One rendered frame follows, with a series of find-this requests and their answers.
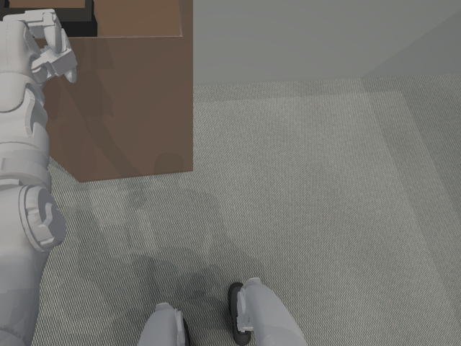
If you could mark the robot left forearm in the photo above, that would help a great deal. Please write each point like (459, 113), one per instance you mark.
(24, 142)

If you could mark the handle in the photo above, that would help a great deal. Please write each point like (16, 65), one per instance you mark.
(77, 22)

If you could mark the cabinet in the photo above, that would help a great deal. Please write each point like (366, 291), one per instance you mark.
(130, 112)

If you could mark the left robot hand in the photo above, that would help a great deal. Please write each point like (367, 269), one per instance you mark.
(20, 54)

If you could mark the robot thigh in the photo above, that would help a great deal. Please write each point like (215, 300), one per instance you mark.
(272, 323)
(163, 328)

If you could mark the drawer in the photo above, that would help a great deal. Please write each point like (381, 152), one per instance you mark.
(121, 17)

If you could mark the right robot thigh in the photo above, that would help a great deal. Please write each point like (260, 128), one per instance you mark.
(272, 323)

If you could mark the left robot thigh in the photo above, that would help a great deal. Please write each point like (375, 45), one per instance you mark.
(163, 328)

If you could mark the left robot upper arm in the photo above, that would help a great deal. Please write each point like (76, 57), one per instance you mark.
(30, 226)

